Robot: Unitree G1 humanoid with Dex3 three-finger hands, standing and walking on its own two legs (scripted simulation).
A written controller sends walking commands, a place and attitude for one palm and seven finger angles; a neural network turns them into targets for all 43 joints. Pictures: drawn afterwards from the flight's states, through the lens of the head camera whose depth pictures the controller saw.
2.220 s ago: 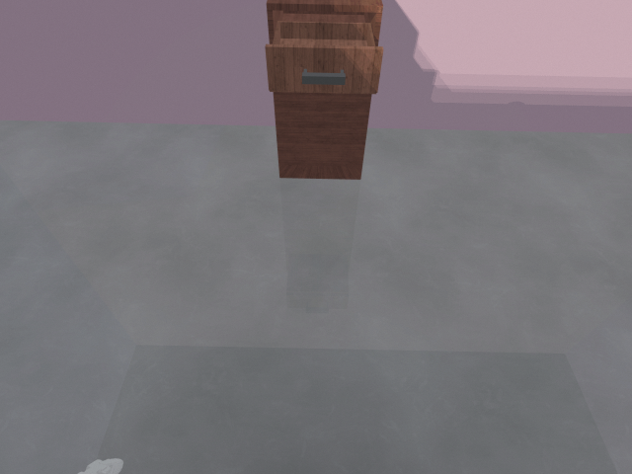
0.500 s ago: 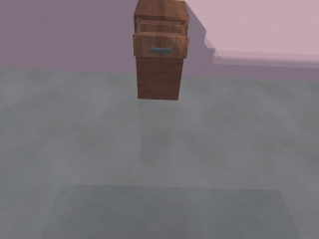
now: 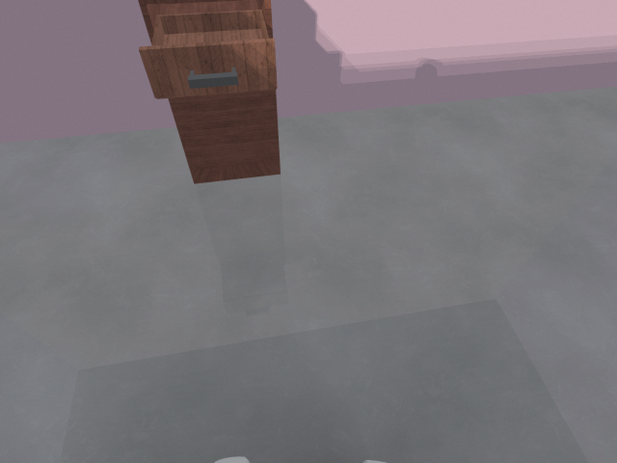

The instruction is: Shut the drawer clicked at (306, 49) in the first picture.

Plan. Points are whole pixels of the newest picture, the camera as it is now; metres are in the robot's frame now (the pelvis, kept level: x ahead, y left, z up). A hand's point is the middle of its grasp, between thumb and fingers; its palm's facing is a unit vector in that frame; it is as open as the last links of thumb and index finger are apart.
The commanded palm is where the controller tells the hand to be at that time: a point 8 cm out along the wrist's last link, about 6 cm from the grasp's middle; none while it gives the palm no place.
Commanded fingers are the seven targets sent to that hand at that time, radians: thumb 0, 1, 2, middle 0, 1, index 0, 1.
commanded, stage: walk to a spot facing it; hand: left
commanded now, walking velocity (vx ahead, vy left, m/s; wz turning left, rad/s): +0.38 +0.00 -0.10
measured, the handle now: (213, 76) +1.05 +0.31 -0.06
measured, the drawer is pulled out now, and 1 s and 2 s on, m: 0.30 0.30 0.30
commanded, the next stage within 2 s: turn to face it in 0.90 s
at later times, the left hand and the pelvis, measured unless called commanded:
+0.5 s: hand (166, 426) +0.19 +0.23 -0.16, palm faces -0.01 -0.99 -0.13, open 7.4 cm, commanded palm none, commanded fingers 0.00 0.90 0.90 -0.20 -0.30 -0.20 -0.30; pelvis +0.19 +0.05 +0.02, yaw -5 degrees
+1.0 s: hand (264, 252) +0.52 +0.11 -0.15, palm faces -0.17 -0.96 -0.21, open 7.2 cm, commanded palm none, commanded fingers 0.00 0.90 0.90 -0.20 -0.30 -0.20 -0.30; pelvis +0.39 -0.05 +0.01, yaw -11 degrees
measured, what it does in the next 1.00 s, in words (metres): walks ahead: left foot, then right foot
